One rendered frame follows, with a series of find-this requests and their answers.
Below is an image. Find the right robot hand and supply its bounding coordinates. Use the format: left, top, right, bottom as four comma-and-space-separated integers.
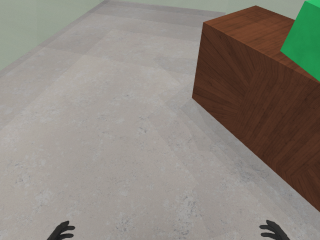
259, 220, 290, 240

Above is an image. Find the carton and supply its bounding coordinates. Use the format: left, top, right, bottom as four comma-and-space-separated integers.
280, 0, 320, 82

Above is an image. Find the pedestal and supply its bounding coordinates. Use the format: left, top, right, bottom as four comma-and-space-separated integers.
192, 5, 320, 212

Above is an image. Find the left robot hand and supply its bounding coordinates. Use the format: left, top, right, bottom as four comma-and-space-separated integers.
47, 220, 75, 240

